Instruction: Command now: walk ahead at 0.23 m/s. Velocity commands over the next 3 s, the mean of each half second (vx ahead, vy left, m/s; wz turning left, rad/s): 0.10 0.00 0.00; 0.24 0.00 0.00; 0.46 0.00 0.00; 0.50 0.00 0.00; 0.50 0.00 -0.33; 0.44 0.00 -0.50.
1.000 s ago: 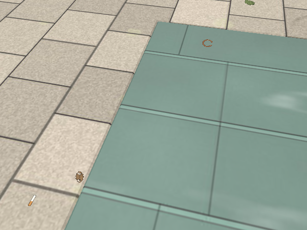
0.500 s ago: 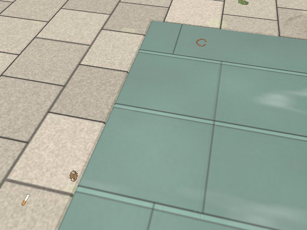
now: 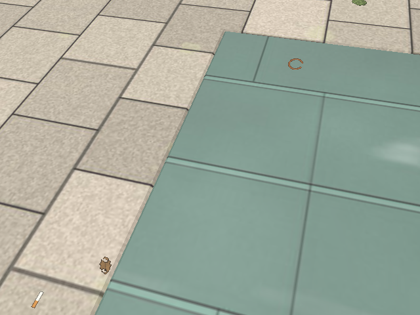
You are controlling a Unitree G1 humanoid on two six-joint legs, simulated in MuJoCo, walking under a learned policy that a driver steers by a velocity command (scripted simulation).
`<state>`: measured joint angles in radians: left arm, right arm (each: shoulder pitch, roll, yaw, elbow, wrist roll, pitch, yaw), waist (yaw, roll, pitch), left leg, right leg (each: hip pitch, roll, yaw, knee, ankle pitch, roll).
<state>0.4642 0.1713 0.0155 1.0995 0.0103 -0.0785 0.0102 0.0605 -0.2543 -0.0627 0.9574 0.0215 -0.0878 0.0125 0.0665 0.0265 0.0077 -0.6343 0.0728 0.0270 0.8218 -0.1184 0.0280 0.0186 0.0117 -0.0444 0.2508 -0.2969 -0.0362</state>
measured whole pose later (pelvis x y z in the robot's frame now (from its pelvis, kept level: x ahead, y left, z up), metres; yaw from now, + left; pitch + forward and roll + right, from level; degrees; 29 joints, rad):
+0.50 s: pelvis +0.14 +0.03 -0.01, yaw -1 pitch +0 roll +2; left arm 0.21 0.21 0.04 1.02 0.02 0.01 0.05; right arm 0.13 -0.21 -0.02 1.02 -0.01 -0.02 -0.01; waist 0.00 0.00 0.01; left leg -0.32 -0.05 0.08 0.47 -0.15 0.05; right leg -0.30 -0.07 0.02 0.58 -0.27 0.02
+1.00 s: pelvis +0.29 +0.05 +0.00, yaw +0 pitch +2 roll -1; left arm 0.23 0.24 0.08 1.00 -0.03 -0.10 0.00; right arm 0.34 -0.22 -0.04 1.07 0.01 -0.10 0.01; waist -0.03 -0.01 -0.02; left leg -0.13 -0.03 0.06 0.38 -0.28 0.06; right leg -0.52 -0.06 -0.01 1.14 -0.29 -0.06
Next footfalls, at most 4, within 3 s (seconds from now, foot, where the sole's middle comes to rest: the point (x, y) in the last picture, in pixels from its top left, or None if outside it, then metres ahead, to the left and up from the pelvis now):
0.14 left None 0.25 0.12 -0.78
0.46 right None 0.20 -0.11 -0.78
1.30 right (270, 268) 0.65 -0.09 -0.78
1.88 left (204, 191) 0.96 0.15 -0.78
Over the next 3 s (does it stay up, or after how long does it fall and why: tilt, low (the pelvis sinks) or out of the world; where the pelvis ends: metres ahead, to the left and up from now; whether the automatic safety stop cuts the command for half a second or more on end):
stays up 1.42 -0.03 -0.02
